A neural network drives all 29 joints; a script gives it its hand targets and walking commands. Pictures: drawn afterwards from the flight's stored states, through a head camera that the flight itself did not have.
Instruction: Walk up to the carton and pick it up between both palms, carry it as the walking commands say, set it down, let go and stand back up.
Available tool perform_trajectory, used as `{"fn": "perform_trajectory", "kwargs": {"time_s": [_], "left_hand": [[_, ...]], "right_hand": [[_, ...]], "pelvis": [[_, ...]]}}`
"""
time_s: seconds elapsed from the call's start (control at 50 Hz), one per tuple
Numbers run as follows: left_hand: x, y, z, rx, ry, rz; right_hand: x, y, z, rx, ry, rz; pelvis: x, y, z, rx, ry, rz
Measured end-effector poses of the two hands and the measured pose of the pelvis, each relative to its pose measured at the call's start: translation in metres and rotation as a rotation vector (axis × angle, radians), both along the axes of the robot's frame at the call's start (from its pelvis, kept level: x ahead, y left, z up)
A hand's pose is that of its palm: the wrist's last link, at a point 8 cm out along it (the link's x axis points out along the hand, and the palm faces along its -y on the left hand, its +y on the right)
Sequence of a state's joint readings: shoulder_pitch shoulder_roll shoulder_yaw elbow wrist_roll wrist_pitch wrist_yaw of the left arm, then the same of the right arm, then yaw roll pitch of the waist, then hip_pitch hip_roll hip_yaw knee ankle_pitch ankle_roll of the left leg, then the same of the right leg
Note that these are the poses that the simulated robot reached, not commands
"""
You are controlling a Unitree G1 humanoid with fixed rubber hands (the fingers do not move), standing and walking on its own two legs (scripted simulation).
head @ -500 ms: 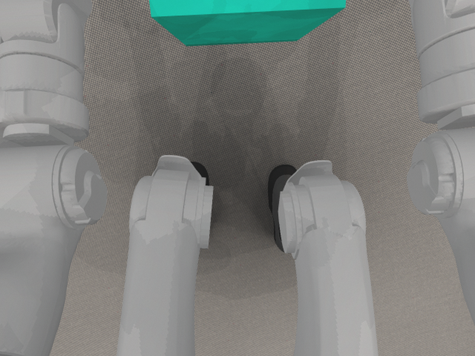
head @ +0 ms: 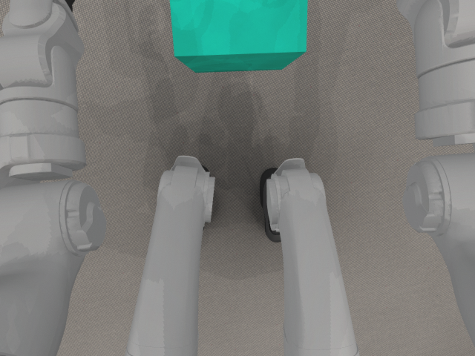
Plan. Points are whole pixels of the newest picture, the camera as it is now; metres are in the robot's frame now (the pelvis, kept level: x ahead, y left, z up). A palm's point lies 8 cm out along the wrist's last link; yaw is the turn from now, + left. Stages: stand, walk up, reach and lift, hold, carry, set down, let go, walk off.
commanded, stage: set down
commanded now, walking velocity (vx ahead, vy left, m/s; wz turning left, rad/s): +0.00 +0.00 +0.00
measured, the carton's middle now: (237, 8) +0.59 +0.01 -0.40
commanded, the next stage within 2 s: let go in 0.50 s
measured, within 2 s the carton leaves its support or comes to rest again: neither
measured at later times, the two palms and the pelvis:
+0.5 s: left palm out of the picture +0.54 +0.21 +0.00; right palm out of the picture +0.57 -0.17 +0.02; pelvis +0.00 +0.01 +0.11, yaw -1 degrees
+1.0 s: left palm out of the picture +0.43 +0.24 +0.08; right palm out of the picture +0.46 -0.19 +0.09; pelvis +0.09 +0.02 +0.19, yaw -2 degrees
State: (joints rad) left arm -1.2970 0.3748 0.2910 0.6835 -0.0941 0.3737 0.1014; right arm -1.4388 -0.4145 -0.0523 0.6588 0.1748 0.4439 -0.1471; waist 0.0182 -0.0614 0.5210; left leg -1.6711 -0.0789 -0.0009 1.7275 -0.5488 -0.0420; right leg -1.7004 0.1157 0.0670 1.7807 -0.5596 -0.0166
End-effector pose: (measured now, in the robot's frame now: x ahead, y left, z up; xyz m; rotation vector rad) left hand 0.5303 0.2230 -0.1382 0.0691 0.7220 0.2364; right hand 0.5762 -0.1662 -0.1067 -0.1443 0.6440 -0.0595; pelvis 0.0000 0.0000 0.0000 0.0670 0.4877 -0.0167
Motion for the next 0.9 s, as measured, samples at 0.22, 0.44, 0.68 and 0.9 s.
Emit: {"fn": "perform_trajectory", "kwargs": {"time_s": [0.22,0.44,0.68,0.9], "left_hand": [[0.012,-0.001,0.084,-0.053,-0.082,-0.017],[0.012,-0.004,0.131,-0.066,-0.045,-0.013],[-0.001,-0.007,0.159,-0.044,0.017,-0.05],[-0.072,0.022,0.193,0.0,0.121,-0.141]], "right_hand": [[-0.01,0.002,0.062,0.0,0.024,0.003],[-0.004,-0.003,0.117,0.018,0.029,0.004],[-0.007,-0.012,0.147,-0.025,0.066,0.003],[-0.086,-0.008,0.168,-0.038,0.118,-0.045]], "pelvis": [[-0.009,0.008,0.053,-0.011,-0.026,-0.004],[-0.007,0.011,0.099,-0.01,-0.01,-0.007],[0.033,0.008,0.13,0.002,0.127,-0.004],[0.076,0.015,0.174,-0.008,0.11,-0.013]]}}
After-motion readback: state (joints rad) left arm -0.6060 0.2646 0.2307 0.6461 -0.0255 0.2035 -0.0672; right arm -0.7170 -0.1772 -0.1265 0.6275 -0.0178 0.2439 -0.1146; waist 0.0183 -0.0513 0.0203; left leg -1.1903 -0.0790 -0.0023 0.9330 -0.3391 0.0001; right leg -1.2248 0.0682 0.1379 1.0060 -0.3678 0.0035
